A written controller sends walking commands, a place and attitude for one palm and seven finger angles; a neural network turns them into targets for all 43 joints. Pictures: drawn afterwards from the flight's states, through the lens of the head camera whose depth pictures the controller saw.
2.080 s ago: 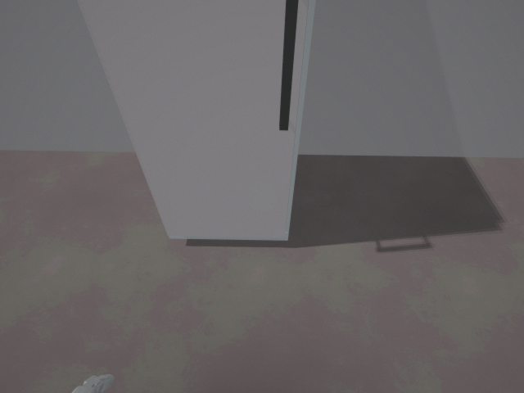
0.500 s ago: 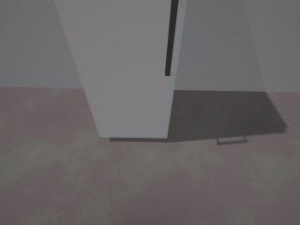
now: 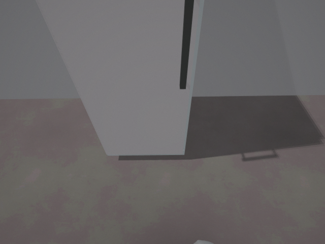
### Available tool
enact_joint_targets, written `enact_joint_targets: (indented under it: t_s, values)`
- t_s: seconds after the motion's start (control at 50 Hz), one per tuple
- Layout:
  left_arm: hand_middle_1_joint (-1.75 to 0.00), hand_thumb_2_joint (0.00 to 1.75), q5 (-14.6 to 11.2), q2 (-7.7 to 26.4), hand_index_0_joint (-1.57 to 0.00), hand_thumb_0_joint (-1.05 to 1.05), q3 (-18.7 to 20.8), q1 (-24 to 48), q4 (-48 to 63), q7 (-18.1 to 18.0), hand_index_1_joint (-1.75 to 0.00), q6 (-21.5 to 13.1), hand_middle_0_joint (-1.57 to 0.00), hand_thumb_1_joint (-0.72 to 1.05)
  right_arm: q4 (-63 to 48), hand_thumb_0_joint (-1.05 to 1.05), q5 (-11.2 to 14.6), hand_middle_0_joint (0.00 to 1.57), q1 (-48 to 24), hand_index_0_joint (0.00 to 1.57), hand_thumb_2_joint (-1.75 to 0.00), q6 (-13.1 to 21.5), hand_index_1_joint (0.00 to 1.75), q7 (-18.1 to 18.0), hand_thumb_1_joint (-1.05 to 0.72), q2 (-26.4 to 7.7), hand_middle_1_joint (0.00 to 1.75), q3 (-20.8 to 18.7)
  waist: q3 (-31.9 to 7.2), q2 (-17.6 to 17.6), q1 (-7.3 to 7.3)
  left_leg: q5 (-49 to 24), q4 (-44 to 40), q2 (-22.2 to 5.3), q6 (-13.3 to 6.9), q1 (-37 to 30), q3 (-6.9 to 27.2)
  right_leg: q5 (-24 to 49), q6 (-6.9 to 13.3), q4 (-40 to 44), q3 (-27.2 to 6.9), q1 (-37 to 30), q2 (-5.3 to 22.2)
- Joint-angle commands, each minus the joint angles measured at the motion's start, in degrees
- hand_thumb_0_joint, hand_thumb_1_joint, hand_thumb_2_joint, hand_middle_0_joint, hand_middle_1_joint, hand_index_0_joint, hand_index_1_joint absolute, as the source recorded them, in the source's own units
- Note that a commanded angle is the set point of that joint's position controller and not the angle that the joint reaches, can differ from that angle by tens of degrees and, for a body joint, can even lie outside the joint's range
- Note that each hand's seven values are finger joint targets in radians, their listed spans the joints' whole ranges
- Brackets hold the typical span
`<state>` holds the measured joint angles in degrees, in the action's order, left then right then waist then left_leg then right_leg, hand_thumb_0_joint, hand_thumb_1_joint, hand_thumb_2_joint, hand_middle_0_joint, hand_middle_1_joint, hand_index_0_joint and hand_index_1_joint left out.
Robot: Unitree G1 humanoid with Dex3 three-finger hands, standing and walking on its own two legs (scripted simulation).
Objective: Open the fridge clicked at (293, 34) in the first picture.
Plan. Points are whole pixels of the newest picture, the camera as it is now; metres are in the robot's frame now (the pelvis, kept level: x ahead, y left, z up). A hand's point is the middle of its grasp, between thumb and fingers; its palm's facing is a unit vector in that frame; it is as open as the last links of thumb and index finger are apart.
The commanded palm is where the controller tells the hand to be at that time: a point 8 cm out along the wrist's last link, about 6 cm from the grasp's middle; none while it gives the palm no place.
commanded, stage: take the last steps up to it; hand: right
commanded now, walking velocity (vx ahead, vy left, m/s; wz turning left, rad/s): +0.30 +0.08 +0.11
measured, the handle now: (185, 42) +0.72 -0.06 +0.13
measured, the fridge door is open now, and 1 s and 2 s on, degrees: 0 0 0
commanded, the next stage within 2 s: come to a stop and stand still in 0.44 s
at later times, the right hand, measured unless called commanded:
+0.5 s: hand (221, 197) +0.29 -0.17 -0.16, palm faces -0.11 +0.98 -0.19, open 7.4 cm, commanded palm none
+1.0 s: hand (223, 195) +0.30 -0.19 -0.19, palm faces +0.00 +0.98 -0.19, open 7.3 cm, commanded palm none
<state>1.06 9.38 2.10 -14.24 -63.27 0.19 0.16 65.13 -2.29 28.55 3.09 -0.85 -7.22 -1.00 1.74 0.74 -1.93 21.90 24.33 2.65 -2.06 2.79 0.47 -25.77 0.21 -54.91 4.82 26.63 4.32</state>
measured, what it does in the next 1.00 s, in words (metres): walks ahead: right foot, then left foot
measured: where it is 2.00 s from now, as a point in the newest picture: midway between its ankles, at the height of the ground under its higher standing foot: outside the picture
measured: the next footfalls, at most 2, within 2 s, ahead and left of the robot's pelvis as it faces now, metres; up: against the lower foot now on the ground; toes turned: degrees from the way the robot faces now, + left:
right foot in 0.10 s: +0.15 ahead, -0.12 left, +0.00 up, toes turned -6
left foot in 0.56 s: +0.32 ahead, +0.16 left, +0.00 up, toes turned +12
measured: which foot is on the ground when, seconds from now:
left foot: down 0.00-0.10, up 0.12-0.54, down 0.56-0.96, up 0.98-1.00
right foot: up 0.00-0.08, down 0.10-0.56, up 0.58-0.94, down 0.96-1.00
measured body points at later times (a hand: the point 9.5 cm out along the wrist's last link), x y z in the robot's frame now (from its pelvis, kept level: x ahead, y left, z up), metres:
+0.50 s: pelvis +0.17 +0.00 +0.01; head +0.19 +0.00 +0.45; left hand +0.10 +0.22 -0.15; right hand +0.29 -0.22 -0.14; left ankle +0.27 +0.15 -0.70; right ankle +0.11 -0.12 -0.73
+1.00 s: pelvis +0.22 +0.00 -0.01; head +0.25 -0.03 +0.44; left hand +0.30 +0.25 -0.14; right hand +0.30 -0.24 -0.17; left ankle +0.27 +0.15 -0.72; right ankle +0.26 -0.08 -0.73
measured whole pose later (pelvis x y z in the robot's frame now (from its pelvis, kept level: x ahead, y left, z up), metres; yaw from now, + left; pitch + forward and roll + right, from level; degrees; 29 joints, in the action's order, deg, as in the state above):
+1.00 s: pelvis +0.22 +0.00 -0.01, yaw +3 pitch -2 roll +2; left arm 1.3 9.2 3.1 -8.0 -55.4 -1.1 1.1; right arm 55.8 -1.6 9.6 -2.8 -1.8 -12.4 -3.8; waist 5.2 2.7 -0.5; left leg 20.1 39.4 -3.8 1.4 22.1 -5.1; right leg -17.6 2.3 -38.5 3.9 18.8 0.9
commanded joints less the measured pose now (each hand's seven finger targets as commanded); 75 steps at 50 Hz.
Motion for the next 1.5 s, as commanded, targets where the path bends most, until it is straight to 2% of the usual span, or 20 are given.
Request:
enact_joint_targets:
  t_s: [0.0,0.06,0.08,0.1,0.14,0.24,0.4,0.5,0.52,0.54,0.56,0.62,0.8,0.9,0.92,0.94,0.96,1.06,1.3,1.48]
  values:
    - [-0.30,0.90,-0.56,2.02,-0.20,0.00,0.80,3.59,6.43,0.53,-0.30,-3.15,-0.20,0.90,-1.30,0.00,0.42,0.20,-0.87,0.20,-0.90,0.66,0.30,-0.82,-0.90,-9.44,0.30,-2.27,4.31,5.70,3.40,-22.36,-8.32,-13.04,-7.88,9.12,9.63,8.68,1.02,12.79,2.11,-5.66,-0.73]
    - [-0.30,0.90,0.07,6.85,-0.20,0.00,2.27,-14.43,0.76,-1.16,-0.30,-4.08,-0.20,0.90,-1.09,0.00,1.32,0.20,-0.41,0.20,-0.90,0.61,0.30,-0.31,-0.90,-7.20,0.30,-2.55,-4.35,-3.92,10.16,-23.62,16.57,-6.28,-3.91,17.83,3.46,13.89,2.67,25.20,-2.77,-32.41,1.77]
    - [-0.30,0.90,0.94,13.17,-0.20,0.00,3.67,-20.40,-0.39,-1.70,-0.30,-4.51,-0.20,0.90,-1.94,0.00,1.87,0.20,2.87,0.20,-0.90,0.33,0.30,0.25,-0.90,-3.61,0.30,-2.22,-9.28,-19.78,10.16,2.18,36.63,0.47,-0.79,28.40,-2.53,11.93,8.31,34.50,-26.74,-39.03,19.27]
    - [-0.30,0.90,0.15,14.45,-0.20,0.00,3.62,-19.18,0.59,-1.89,-0.30,-3.64,-0.20,0.90,-4.00,0.00,1.23,0.20,0.58,0.20,-0.90,0.20,0.30,0.33,-0.90,-5.26,0.30,-2.29,-7.09,-14.04,9.02,9.95,45.84,-0.55,-1.56,30.65,0.98,2.25,12.44,41.80,-35.21,-32.03,24.74]
    - [-0.30,0.90,0.16,8.91,-0.20,0.00,2.45,-9.27,2.62,-2.34,-0.30,-3.70,-0.20,0.90,-4.37,0.00,0.38,0.20,-4.99,0.20,-0.90,-0.83,0.30,0.81,-0.90,-3.91,0.30,-2.58,5.67,-7.76,5.65,0.80,50.93,-6.37,-1.04,34.96,2.13,-4.79,10.90,45.92,-28.74,-17.20,21.71]
    - [-0.30,0.90,0.33,4.23,-0.20,0.00,1.58,-5.27,3.57,-2.35,-0.30,-5.34,-0.20,0.90,-3.95,0.00,-0.03,0.20,-2.37,0.20,-0.90,-2.74,0.30,1.83,-0.90,-1.16,0.30,-2.75,2.98,-6.28,0.82,-7.55,40.66,-8.76,1.73,29.67,-0.63,18.06,8.78,43.50,-7.28,-13.25,13.40]
    - [-0.30,0.90,0.81,6.70,-0.20,0.00,2.36,-8.89,2.24,-1.73,-0.30,-4.16,-0.20,0.90,-9.83,0.00,0.61,0.20,-17.45,0.20,-0.90,-2.79,0.30,2.18,-0.90,-3.79,0.30,-2.85,6.86,-7.22,3.80,-11.26,17.80,-8.73,2.40,26.47,-4.67,25.56,8.35,42.23,-2.80,-15.93,13.27]
    - [-0.30,0.90,0.91,7.76,-0.20,0.00,2.65,-7.99,1.83,-1.52,-0.30,-2.84,-0.20,0.90,-8.16,0.00,0.50,0.20,-11.46,0.20,-0.90,-1.70,0.30,1.96,-0.90,-6.58,0.30,-3.70,2.04,-3.15,-0.01,-12.35,5.75,-4.38,0.89,7.26,-8.19,24.29,5.10,28.77,-0.93,-13.08,10.72]
    - [-0.30,0.90,0.46,6.67,-0.20,0.00,2.27,-8.45,1.62,-1.18,-0.30,-2.94,-0.20,0.90,-5.96,0.00,0.31,0.20,-4.40,0.20,-0.90,-0.79,0.30,1.56,-0.90,-9.32,0.30,-4.27,-2.68,2.22,-3.28,-14.34,2.62,-7.77,-0.40,-2.11,-4.13,22.20,2.82,16.20,2.77,-10.09,6.82]
    - [-0.30,0.90,-0.25,1.61,-0.20,0.00,1.18,-12.25,2.28,-0.93,-0.30,-3.13,-0.20,0.90,-4.86,0.00,0.22,0.20,-0.15,0.20,-0.90,0.18,0.30,0.63,-0.90,-15.35,0.30,-5.47,-9.64,17.27,-2.99,-27.88,-1.53,-23.66,-5.46,-13.20,16.11,-1.59,-0.26,-1.18,5.89,1.29,-1.38]
    - [-0.30,0.90,-0.55,2.99,-0.20,0.00,0.91,-9.56,3.57,-1.75,-0.30,-2.46,-0.20,0.90,-5.27,0.00,1.50,0.20,0.37,0.20,-0.90,-0.04,0.30,0.16,-0.90,-15.57,0.30,-4.43,-9.96,10.27,-3.22,-43.56,-3.51,-27.28,-9.56,-7.67,18.38,-10.96,-0.24,-7.51,-1.21,0.01,-1.80]
    - [-0.30,0.90,-0.90,2.77,-0.20,0.00,0.99,-9.41,1.29,-2.28,-0.30,-0.76,-0.20,0.90,-8.76,0.00,0.96,0.20,-15.18,0.20,-0.90,-0.49,0.30,-1.30,-0.90,-12.48,0.30,-3.43,-5.05,5.67,1.89,-52.88,-1.89,-23.92,-9.61,6.14,9.04,-4.99,-1.30,-6.74,-5.28,-4.82,1.50]
    - [-0.30,0.90,-0.39,2.42,-0.20,0.00,2.13,-3.78,5.91,-1.40,-0.30,2.59,-0.20,0.90,-11.63,0.00,0.37,0.20,-17.98,0.20,-0.90,-3.61,0.30,-2.25,-0.90,-12.75,0.30,-4.61,-5.58,7.62,1.71,-45.35,-1.58,-22.96,-9.67,10.44,3.52,-0.99,-2.82,0.63,-4.37,-4.95,-1.88]
    - [-0.30,0.90,-0.41,2.86,-0.20,0.00,2.09,-6.61,6.38,-1.21,-0.30,1.38,-0.20,0.90,-12.61,0.00,0.69,0.20,-19.09,0.20,-0.90,-4.47,0.30,-1.69,-0.90,-12.48,0.30,-4.62,-6.30,7.73,4.31,-26.13,3.33,-18.47,-4.62,15.10,1.79,12.58,-2.00,23.92,-1.67,-16.95,-2.27]
    - [-0.30,0.90,-0.19,5.62,-0.20,0.00,2.25,-6.82,6.71,-1.24,-0.30,0.72,-0.20,0.90,-12.95,0.00,1.12,0.20,-17.49,0.20,-0.90,-5.00,0.30,-1.40,-0.90,-10.15,0.30,-4.08,-5.79,-1.18,4.35,-14.48,9.07,-13.79,-1.38,19.95,-1.00,16.59,-0.72,31.06,-6.19,-20.90,2.04]
    - [-0.30,0.90,0.42,10.43,-0.20,0.00,2.88,-4.71,8.63,-1.32,-0.30,0.19,-0.20,0.90,-13.82,0.00,1.60,0.20,-15.63,0.20,-0.90,-5.43,0.30,-1.14,-0.90,-6.53,0.30,-3.41,-3.07,-18.48,3.57,6.27,17.89,-5.52,3.27,25.28,-6.00,26.28,4.55,38.90,-22.08,-16.09,15.24]
    - [-0.30,0.90,0.68,11.92,-0.20,0.00,2.97,-1.53,9.97,-1.98,-0.30,0.23,-0.20,0.90,-13.69,0.00,1.05,0.20,-17.13,0.20,-0.90,-6.11,0.30,-1.53,-0.90,-7.94,0.30,-3.41,-1.19,-17.66,4.45,12.04,28.80,-3.34,3.54,22.84,-0.11,24.26,7.59,42.48,-26.82,-8.49,18.54]
    - [-0.30,0.90,0.11,7.88,-0.20,0.00,1.08,4.43,10.06,-3.07,-0.30,-1.20,-0.20,0.90,-8.26,0.00,0.82,0.20,-10.35,0.20,-0.90,-5.56,0.30,-0.30,-0.90,-8.78,0.30,-3.77,-2.49,-7.67,0.93,-1.69,36.25,-3.74,4.84,23.97,4.02,19.06,5.93,41.71,-14.09,-14.67,9.74]
    - [-0.30,0.90,0.07,8.75,-0.20,0.00,2.15,-3.65,3.95,-3.31,-0.30,-0.48,-0.20,0.90,-5.71,0.00,0.64,0.20,-10.23,0.20,-0.90,-6.37,0.30,0.17,-0.90,-6.94,0.30,-2.64,-0.39,-8.54,4.38,2.95,21.43,-5.17,4.74,20.02,0.95,6.41,6.70,46.52,-17.33,-19.85,11.86]
    - [-0.30,0.90,-0.04,7.26,-0.20,0.00,2.24,-3.48,0.42,-2.02,-0.30,0.52,-0.20,0.90,-0.29,0.00,1.27,0.20,-0.85,0.20,-0.90,-5.09,0.30,-0.88,-0.90,-4.42,0.30,-1.40,1.04,-7.24,0.79,-5.15,-4.92,-3.38,1.78,0.29,-4.77,-3.08,1.60,47.16,-10.92,-7.12,5.06]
